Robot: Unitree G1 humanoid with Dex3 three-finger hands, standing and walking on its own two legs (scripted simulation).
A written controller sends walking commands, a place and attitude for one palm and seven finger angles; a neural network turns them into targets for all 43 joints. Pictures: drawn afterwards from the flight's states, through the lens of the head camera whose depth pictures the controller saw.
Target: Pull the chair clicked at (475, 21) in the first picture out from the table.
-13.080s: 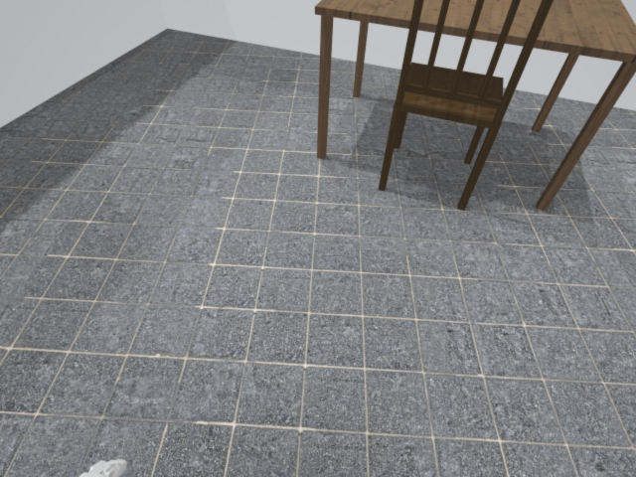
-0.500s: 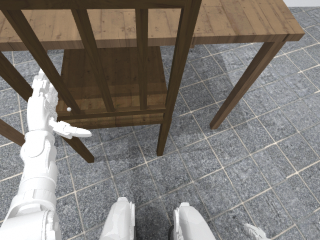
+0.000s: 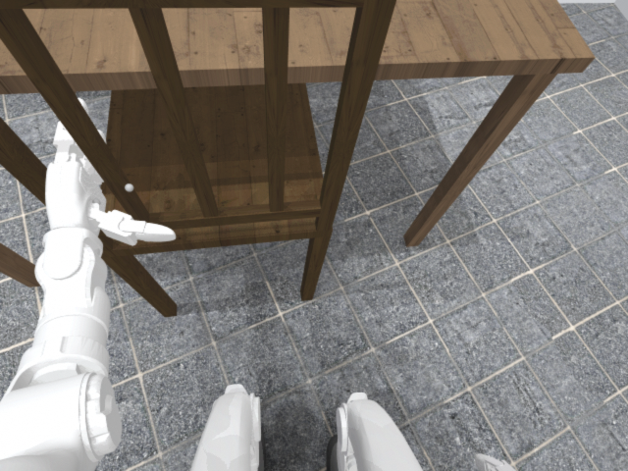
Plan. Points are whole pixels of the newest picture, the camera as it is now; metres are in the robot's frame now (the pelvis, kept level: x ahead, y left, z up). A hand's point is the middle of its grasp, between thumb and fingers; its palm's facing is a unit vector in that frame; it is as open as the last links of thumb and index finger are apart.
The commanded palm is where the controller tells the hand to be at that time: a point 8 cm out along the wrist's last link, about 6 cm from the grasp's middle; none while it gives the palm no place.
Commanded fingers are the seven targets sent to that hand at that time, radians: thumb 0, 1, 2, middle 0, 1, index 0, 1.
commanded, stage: push the fingers through the gap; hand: left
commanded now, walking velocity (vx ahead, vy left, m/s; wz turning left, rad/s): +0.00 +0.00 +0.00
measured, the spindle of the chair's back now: (188, 143) +0.49 +0.15 +0.07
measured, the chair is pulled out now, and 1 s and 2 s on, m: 0.00 0.00 0.03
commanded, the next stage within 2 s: hook a spindle and tug to test in 0.28 s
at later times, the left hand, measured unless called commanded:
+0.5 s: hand (127, 188) +0.45 +0.22 +0.03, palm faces +0.14 -0.99 -0.02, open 16.8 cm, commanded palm +0.42 +0.26 +0.03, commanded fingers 0.00 -0.50 0.30 -0.18 -0.46 -0.18 -0.46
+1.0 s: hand (128, 185) +0.46 +0.23 +0.03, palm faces +0.15 -0.99 -0.02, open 10.5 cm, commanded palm +0.43 +0.26 +0.03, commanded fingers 0.00 0.45 0.71 -0.50 -1.45 -0.50 -1.45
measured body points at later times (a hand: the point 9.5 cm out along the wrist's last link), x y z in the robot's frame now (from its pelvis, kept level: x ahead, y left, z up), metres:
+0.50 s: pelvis +0.00 +0.00 +0.00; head +0.14 +0.03 +0.43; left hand +0.44 +0.28 +0.03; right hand +0.07 -0.27 -0.11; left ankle +0.05 +0.10 -0.62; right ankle +0.01 -0.12 -0.62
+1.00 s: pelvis +0.00 +0.00 +0.00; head +0.14 +0.03 +0.43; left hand +0.44 +0.28 +0.03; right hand +0.06 -0.27 -0.12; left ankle +0.05 +0.10 -0.62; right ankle +0.01 -0.12 -0.62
